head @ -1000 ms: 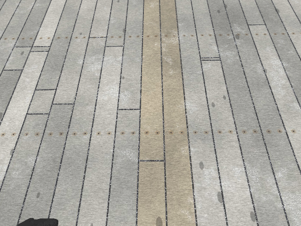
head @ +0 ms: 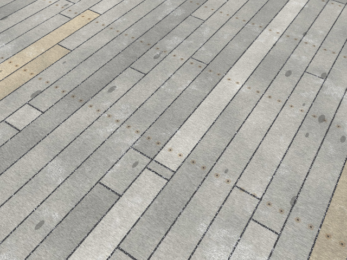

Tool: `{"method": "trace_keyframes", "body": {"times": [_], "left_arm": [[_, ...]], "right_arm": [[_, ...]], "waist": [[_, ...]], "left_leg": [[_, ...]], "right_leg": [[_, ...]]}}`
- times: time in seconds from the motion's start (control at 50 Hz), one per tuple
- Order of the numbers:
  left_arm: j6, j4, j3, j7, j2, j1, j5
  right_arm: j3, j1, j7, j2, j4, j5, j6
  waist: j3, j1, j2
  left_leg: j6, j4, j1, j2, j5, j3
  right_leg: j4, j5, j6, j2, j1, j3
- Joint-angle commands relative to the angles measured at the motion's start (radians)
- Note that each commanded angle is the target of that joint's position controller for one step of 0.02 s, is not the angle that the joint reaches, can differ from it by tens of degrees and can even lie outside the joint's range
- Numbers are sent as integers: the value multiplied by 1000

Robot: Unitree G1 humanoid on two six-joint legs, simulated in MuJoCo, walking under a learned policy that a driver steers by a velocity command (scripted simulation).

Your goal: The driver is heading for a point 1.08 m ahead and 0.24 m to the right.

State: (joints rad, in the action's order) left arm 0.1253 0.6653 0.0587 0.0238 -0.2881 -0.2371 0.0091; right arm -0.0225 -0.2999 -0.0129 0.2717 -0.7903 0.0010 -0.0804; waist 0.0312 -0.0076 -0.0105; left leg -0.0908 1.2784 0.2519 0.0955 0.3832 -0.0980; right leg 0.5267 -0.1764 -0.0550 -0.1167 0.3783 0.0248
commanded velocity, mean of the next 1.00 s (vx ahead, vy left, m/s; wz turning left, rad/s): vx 1.00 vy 0.00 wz -0.47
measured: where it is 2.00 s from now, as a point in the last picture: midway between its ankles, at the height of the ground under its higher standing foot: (268, 120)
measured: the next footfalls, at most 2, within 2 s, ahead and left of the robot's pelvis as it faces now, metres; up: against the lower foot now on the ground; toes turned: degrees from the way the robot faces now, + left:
left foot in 0.30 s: +0.53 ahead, +0.12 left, +0.00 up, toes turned -21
right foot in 0.74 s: +0.78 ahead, -0.33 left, +0.00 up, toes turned -38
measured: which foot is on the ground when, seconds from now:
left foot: up 0.00-0.28, down 0.30-0.74, up 0.76-1.00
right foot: down 0.00-0.32, up 0.34-0.72, down 0.74-1.00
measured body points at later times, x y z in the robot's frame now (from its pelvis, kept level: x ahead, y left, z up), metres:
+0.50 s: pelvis +0.46 -0.02 +0.01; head +0.47 -0.03 +0.46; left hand +0.71 +0.19 -0.08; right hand +0.42 -0.32 -0.10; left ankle +0.49 +0.13 -0.72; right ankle +0.41 -0.11 -0.62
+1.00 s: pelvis +0.84 -0.27 +0.01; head +0.84 -0.27 +0.46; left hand +0.98 -0.04 -0.11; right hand +0.84 -0.58 -0.09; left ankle +1.02 -0.17 -0.63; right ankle +0.75 -0.31 -0.72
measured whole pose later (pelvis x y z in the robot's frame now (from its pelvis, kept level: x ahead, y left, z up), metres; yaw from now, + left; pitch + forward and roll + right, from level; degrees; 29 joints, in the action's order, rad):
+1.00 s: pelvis +0.84 -0.27 +0.01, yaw -29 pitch -2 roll -2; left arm 0.11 0.81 0.06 0.03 -0.26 -0.42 -0.02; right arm -0.04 -0.20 -0.01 0.30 -0.78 -0.05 -0.04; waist 0.03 -0.06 -0.05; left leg -0.03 1.17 0.73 -0.14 0.10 -0.09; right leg 0.36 -0.30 -0.05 -0.05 0.03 -0.18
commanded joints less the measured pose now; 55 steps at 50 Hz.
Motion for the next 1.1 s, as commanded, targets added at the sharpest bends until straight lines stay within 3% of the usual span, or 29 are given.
{"method": "trace_keyframes", "body": {"times": [0.02, 0.08, 0.1, 0.18, 0.24, 0.28, 0.3, 0.32, 0.34, 0.36, 0.4, 0.42, 0.44, 0.5, 0.56, 0.6, 0.64, 0.68, 0.72, 0.74, 0.76, 0.78, 0.8, 0.84, 0.88, 0.92, 0.96, 1.04, 1.1], "left_arm": [[-5, 13, 19, 9, -68, -215, -16], [-13, 20, 8, 5, -42, -164, 20], [-14, 21, 17, -5, -79, -154, 28], [-22, 39, 42, -32, -130, -189, 33], [-33, 70, 39, -32, -105, -258, 53], [-49, 81, 41, -30, -109, -266, 43], [-57, 59, 41, -25, -120, -221, 23], [-57, 20, 18, -25, -50, -209, -17], [-45, -10, -40, -19, 85, -369, 49], [-55, 10, -25, -38, -15, -309, 76], [-62, -28, -7, -39, -75, -75, 36], [-64, -50, -2, -32, -65, -21, 13], [-76, -62, -3, -19, -33, -28, 23], [-112, -105, -19, -3, 19, 6, 42], [-110, -135, -24, 15, -4, 37, 24], [-100, -137, -19, 34, -40, 116, 14], [-89, -149, -17, 40, -41, 188, 12], [-81, -165, -5, 44, -71, 173, 17], [-95, -89, 59, 22, -189, -143, 25], [-117, -40, 101, -5, -272, -337, 29], [-92, -47, 78, -4, -361, -222, -5], [-82, -72, 55, 5, -212, -288, -17], [-58, -33, 43, 12, -194, -256, -28], [-27, 1, 33, 15, -149, -141, -21], [-8, 2, 17, 19, -63, -48, -40], [6, 29, 14, 17, -45, -29, -19], [8, 54, 19, 5, -45, -35, -25], [8, 67, 11, -24, -47, -30, -37], [-4, 119, 23, -49, -127, -149, -13]], "right_arm": [[-6, 224, -14, 73, 184, 20, -82], [-5, 171, -7, 66, 179, 22, -76], [2, 207, -7, 60, 206, 24, -78], [7, 385, -17, 46, 267, 16, -89], [-22, 412, 1, 95, 281, -13, -80], [-59, 316, 15, 147, 274, -21, -83], [-76, 132, 23, 174, 249, -26, -80], [-96, -133, 38, 239, 215, -23, -65], [-101, -177, 15, 310, 164, -17, -60], [-90, -131, 14, 203, 182, -16, -46], [-68, -61, 23, 121, 146, 4, -29], [-62, -28, 22, 99, 128, 21, -27], [-56, 5, 22, 81, 111, 33, -28], [-52, 84, 10, 46, 80, -2, -35], [-70, 159, 20, 131, 82, -2, -45], [-79, 137, 24, 163, 68, -5, -47], [-82, 43, 20, 203, 44, 0, -46], [-95, -35, 17, 288, 16, -18, -36], [-90, 3, 21, 315, -4, -5, -3], [-70, 46, 27, 277, 6, -13, -10], [-1, -270, 1, 41, 35, -19, -33], [-23, -180, -6, 177, -9, -77, -60], [-40, 9, -2, 204, 59, -114, -58], [-26, 68, 16, 134, 64, -44, -48], [-33, -40, 7, 116, 24, -55, 1], [-33, -40, 4, 80, 14, -61, 39], [-31, 37, 7, 63, 24, -51, 52], [-20, 168, -15, 44, 71, -19, 25], [-4, 272, -62, 6, 126, -2, -7]], "waist": [[-25, -57, -39], [19, 21, 10], [54, 31, 35], [86, -33, 53], [62, -44, 78], [-30, 31, 95], [-162, 137, 108], [-366, 224, 6], [-580, 115, -486], [-434, 147, -350], [-124, 150, -50], [-60, 119, -33], [-18, 71, -68], [55, 7, -74], [85, -41, -66], [112, -6, 22], [94, 26, 60], [75, -28, -31], [-100, -245, -75], [-208, -361, 11], [-376, -62, 374], [-538, -186, 203], [-240, -182, 136], [-49, -83, 18], [-44, 8, 80], [11, 30, 70], [73, 11, 31], [149, 3, -6], [134, -31, -6]], "left_leg": [[5, -65, 490, -109, -56, -52], [61, -256, 443, -136, -65, -31], [80, -352, 423, -134, -91, -12], [123, -671, 8, -72, -538, 27], [128, -777, -30, -71, -510, -7], [98, -800, -140, -54, -372, 20], [64, -741, -351, -117, -316, -9], [3, -684, -666, -307, -82, -202], [-193, -873, -925, -598, 232, -808], [-153, -972, -809, -538, 448, -851], [-84, -971, -514, -447, 62, -472], [-80, -989, -385, -414, -73, -365], [-78, -1009, -286, -398, -133, -284], [-63, -1080, -149, -392, -271, -88], [-36, -1148, -61, -357, -360, 113], [-3, -1179, -72, -300, -409, 238], [3, -1176, -114, -296, -688, 280], [-24, -1068, -232, -362, -1180, 268], [-18, -675, -228, -372, -1390, 262], [19, -280, 11, -274, -1193, 272], [52, 195, 393, -91, 131, 110], [2, 261, 370, -86, 95, -105], [16, 248, 481, -100, 49, -50], [14, 69, 449, -215, -72, -48], [34, 54, 338, -266, -166, -52], [51, 3, 359, -291, -180, -48], [56, -52, 463, -286, -283, -42], [60, -381, 413, -211, -551, 83], [43, -645, 274, -128, -691, 170]], "right_leg": [[-299, -81, -219, 247, -438, 544], [-342, -40, -242, 218, -288, 484], [-360, -14, -252, 222, -203, 475], [-426, -40, -172, 169, 129, 395], [-328, -1, -124, 175, -31, 423], [-100, 331, -72, 150, -142, 395], [139, 416, -36, 125, -86, 355], [487, 227, -18, 79, 82, 289], [855, -348, 18, 24, 366, 195], [943, -286, 13, 124, 498, 160], [915, -187, 7, 195, 532, 83], [862, -160, 2, 225, 488, 82], [840, -163, 0, 259, 444, 90], [781, -162, 3, 316, 461, 83], [614, 69, 19, 321, 406, 62], [423, 228, 4, 280, 316, -24], [308, 276, -39, 189, 171, -101], [246, 117, -80, 102, 83, -135], [158, 43, -140, 51, -281, -134], [131, 153, -154, 96, -668, -42], [-4, -265, -299, 459, -929, 619], [-169, -596, -278, 477, -871, 780], [-261, -504, -228, 464, -671, 658], [-224, -192, -146, 392, -393, 372], [-300, -193, -144, 375, -220, 288], [-368, -115, -117, 372, -165, 151], [-393, 30, -71, 324, -193, -3], [-416, 326, -47, 246, -146, -228], [-381, 583, -47, 302, -232, -239]]}}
